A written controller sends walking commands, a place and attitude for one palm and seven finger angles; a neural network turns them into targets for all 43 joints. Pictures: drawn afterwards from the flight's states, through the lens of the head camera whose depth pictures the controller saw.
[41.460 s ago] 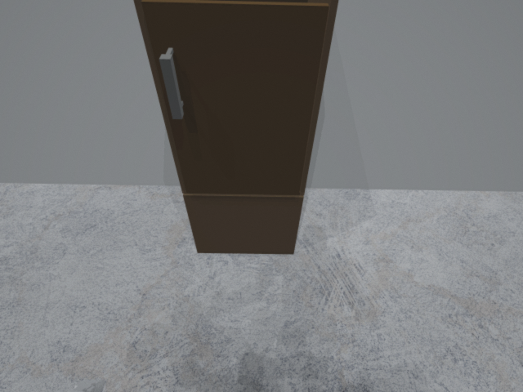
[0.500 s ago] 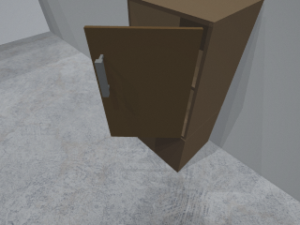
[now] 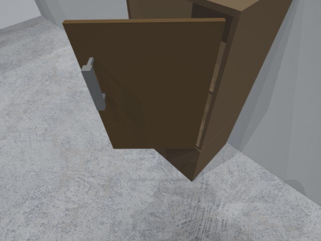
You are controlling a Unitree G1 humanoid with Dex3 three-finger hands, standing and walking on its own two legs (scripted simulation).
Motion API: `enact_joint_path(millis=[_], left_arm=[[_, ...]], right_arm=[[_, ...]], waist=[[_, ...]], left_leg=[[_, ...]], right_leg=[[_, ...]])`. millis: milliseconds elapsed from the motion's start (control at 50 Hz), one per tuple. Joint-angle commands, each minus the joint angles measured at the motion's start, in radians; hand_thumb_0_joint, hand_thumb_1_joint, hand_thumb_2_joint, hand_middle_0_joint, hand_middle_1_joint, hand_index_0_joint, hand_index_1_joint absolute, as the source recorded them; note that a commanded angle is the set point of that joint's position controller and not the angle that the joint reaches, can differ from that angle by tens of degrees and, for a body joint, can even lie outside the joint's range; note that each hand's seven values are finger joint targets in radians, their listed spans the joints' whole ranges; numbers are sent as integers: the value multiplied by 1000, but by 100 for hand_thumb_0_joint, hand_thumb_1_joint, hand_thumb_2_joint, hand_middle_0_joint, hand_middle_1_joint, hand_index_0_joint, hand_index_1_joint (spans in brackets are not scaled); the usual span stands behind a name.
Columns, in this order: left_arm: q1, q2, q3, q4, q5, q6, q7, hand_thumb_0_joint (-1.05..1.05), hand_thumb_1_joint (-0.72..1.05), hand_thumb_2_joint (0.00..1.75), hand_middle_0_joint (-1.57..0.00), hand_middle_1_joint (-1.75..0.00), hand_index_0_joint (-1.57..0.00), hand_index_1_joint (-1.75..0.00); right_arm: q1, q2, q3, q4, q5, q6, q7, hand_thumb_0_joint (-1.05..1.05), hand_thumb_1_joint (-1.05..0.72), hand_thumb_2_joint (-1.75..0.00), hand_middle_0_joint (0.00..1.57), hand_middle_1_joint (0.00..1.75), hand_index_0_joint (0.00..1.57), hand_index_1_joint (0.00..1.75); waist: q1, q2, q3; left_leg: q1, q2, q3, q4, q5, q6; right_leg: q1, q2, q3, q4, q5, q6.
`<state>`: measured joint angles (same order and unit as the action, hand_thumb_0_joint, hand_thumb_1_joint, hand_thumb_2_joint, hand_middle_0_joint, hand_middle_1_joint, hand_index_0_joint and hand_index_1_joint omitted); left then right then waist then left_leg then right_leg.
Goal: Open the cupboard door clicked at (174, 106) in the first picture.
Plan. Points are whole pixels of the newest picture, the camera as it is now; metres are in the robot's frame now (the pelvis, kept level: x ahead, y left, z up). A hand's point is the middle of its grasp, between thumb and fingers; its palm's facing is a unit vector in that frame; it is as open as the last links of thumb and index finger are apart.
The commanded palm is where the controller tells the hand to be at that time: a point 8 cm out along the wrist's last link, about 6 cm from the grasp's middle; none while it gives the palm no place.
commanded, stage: come to a stop and stand still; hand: left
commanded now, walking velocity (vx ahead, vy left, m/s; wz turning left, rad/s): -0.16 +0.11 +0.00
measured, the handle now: (96, 85) +0.51 +0.21 +0.09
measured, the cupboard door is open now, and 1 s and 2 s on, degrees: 44 44 44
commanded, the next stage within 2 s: look again from close up in 0.88 s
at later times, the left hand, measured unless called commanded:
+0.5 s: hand out of the picture +0.00 +0.19 -0.17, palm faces +0.00 -0.98 -0.20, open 7.3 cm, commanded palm none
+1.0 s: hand out of the picture -0.08 +0.13 -0.17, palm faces +0.02 -0.99 -0.13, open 7.3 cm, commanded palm none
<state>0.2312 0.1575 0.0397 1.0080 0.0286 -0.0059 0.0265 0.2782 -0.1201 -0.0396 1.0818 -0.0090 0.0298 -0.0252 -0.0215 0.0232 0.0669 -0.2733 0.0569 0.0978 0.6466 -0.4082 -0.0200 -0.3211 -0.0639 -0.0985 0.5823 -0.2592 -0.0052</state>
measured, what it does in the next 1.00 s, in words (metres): steps on the spot: right foot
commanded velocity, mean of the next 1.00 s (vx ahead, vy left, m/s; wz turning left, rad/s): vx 0.00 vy -0.02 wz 0.00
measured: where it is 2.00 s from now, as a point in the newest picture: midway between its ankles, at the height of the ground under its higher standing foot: outside the picture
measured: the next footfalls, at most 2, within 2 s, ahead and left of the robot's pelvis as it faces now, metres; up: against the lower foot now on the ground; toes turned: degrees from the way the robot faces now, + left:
right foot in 0.46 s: -0.04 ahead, -0.12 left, +0.00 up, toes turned -1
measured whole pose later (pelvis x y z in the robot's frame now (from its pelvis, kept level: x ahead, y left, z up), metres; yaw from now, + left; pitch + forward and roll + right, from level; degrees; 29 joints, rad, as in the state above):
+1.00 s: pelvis -0.05 -0.01 +0.01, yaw -1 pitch -1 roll +0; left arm 0.36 0.08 -0.01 1.13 0.02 -0.01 0.04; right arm 0.33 -0.10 0.00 1.18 -0.01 0.01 -0.02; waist -0.01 0.00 0.03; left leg -0.23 0.05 0.10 0.43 -0.17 0.00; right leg -0.12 0.01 -0.06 0.41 -0.28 -0.02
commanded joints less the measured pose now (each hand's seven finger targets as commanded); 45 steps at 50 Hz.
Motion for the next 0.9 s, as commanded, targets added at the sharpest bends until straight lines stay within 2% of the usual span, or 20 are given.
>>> enact_joint_path(millis=[0, 60, 100, 120, 140, 160, 180, 220, 320, 340, 380, 400, 420, 440, 460, 480, 500, 560, 620, 880], left_arm=[[75, 150, 41, -36, 3, 2, 28, 0, 90, 90, -20, -30, -20, -30], [15, 168, 56, -63, 4, 20, 31, 0, 90, 90, -20, -30, -20, -30], [-17, 155, 55, -74, -7, 31, 23, 0, 90, 90, -20, -30, -20, -30], [-4, 119, 48, -89, -10, 38, 18, 0, 90, 90, -20, -30, -20, -30], [1, 65, 38, -106, -16, 44, 13, 0, 90, 90, -20, -30, -20, -30], [-34, 70, 34, -104, -8, 55, 19, 0, 90, 90, -20, -30, -20, -30], [-24, 83, 37, -94, -8, 61, 18, 0, 90, 90, -20, -30, -20, -30], [24, 72, 32, -65, -5, 50, 8, 0, 90, 90, -20, -30, -20, -30], [4, 46, 8, -48, -10, 36, -5, 0, 90, 90, -20, -30, -20, -30], [12, 41, 6, -40, -11, 35, -5, 0, 90, 90, -20, -30, -20, -30], [80, 46, 4, -10, -10, 27, -4, 0, 90, 90, -20, -30, -20, -30], [98, 60, 2, 4, -9, 19, -1, 0, 90, 90, -20, -30, -20, -30], [97, 82, 0, 13, -9, 10, 5, 0, 90, 90, -20, -30, -20, -30], [96, 101, -4, 18, -11, 7, 7, 0, 90, 90, -20, -30, -20, -30], [103, 101, -7, 27, -9, 4, 6, 0, 90, 90, -20, -30, -20, -30], [100, 98, -9, 37, -10, -5, 7, 0, 90, 90, -20, -30, -20, -30], [92, 84, -16, 41, -12, -7, 9, 0, 90, 90, -20, -30, -20, -30], [96, 76, -23, 57, -15, -3, 9, 0, 90, 90, -20, -30, -20, -30], [122, 79, -28, 77, -15, -3, 11, 0, 90, 90, -20, -30, -20, -30], [203, 25, -27, 104, -21, -11, 20, 0, 90, 90, -20, -30, -20, -30]], right_arm=[[50, -67, -32, -52, 6, -1, -11, 0, -90, -90, 20, 30, 20, 30], [57, -62, -33, -56, 4, 2, -9, 0, -90, -90, 20, 30, 20, 30], [95, -69, -34, -49, 0, -3, -8, 0, -90, -90, 20, 30, 20, 30], [99, -110, -40, -61, -7, -12, -7, 0, -90, -90, 20, 30, 20, 30], [48, -179, -46, -94, -18, -17, -6, 0, -90, -90, 20, 30, 20, 30], [-2, -181, -44, -109, -22, -22, -8, 0, -90, -90, 20, 30, 20, 30], [-31, -163, -34, -116, -23, -26, -18, 0, -90, -90, 20, 30, 20, 30], [-77, -151, -24, -126, -21, -34, -20, 0, -90, -90, 20, 30, 20, 30], [-13, -179, -33, -86, -23, -33, -20, 0, -90, -90, 20, 30, 20, 30], [1, -185, -33, -76, -22, -32, -19, 0, -90, -90, 20, 30, 20, 30], [-7, -189, -32, -66, -14, -31, -17, 0, -90, -90, 20, 30, 20, 30], [-1, -167, -26, -61, -8, -33, -15, 0, -90, -90, 20, 30, 20, 30], [-7, -133, -19, -57, -1, -35, -11, 0, -90, -90, 20, 30, 20, 30], [-15, -113, -8, -61, 0, -36, -7, 0, -90, -90, 20, 30, 20, 30], [-17, -106, -5, -51, -2, -36, -3, 0, -90, -90, 20, 30, 20, 30], [-26, -113, -2, -39, -7, -34, -4, 0, -90, -90, 20, 30, 20, 30], [-21, -119, -2, -28, -6, -33, -5, 0, -90, -90, 20, 30, 20, 30], [-15, -116, 7, 8, -2, -30, -3, 0, -90, -90, 20, 30, 20, 30], [-4, -109, 14, 31, -1, -22, 0, 0, -90, -90, 20, 30, 20, 30], [88, -62, 21, 76, -3, -30, -8, 0, -90, -90, 20, 30, 20, 30]], waist=[[34, -239, -117], [19, -200, -109], [-7, -169, -109], [-5, -39, -116], [10, 189, -65], [-6, 255, -31], [14, 181, -14], [41, 95, -23], [-7, 100, -87], [-9, 99, -91], [18, 76, -112], [18, 34, -100], [11, -21, -64], [7, -41, -47], [6, -48, -79], [5, -130, -101], [0, -143, -87], [6, -65, -4], [9, -63, 62], [17, -28, 40]], left_leg=[[-123, -27, -46, 183, -124, -13], [-61, -33, -36, 33, -25, -18], [92, -26, -19, -183, 194, -9], [160, 68, -118, -262, 335, 27], [70, 241, -289, -343, 496, 120], [-25, 296, -340, -399, 557, 187], [-70, 276, -309, -398, 529, 209], [-9, 237, -246, -361, 518, 210], [192, 222, -218, -333, 534, 192], [191, 217, -223, -331, 521, 181], [163, 181, -191, -286, 468, 138], [121, 137, -166, -256, 415, 100], [60, 91, -125, -237, 358, 62], [65, 57, -88, -246, 298, 39], [108, 45, -71, -243, 342, 34], [136, 50, -65, -227, 361, 30], [152, 57, -66, -243, 350, 30], [144, 62, -79, -293, 285, 31], [124, 51, -79, -309, 207, 27], [103, 49, -80, -300, 252, 25]], right_leg=[[244, -269, 216, -136, 882, -199], [197, -257, 197, -107, 750, -186], [87, -199, 164, -64, 517, -118], [1, -113, 106, 4, 278, -56], [-58, 0, 28, 110, -57, 15], [-44, 27, 72, 302, -264, 24], [-40, 25, 141, 400, -245, 18], [-73, 23, 142, 411, -188, 19], [-19, 18, 71, 94, -196, 31], [18, 24, 61, 27, -171, 27], [127, 28, 45, -155, -5, 20], [182, 6, 83, -245, 74, 10], [201, -50, 151, -261, 165, -14], [168, -99, 172, -249, 214, -33], [160, -97, 169, -229, 270, -38], [159, -77, 165, -219, 320, -33], [138, -75, 157, -225, 298, -27], [84, -54, 152, -268, 103, -15], [38, -52, 168, -321, -33, -17], [70, -46, 156, -304, 13, -28]])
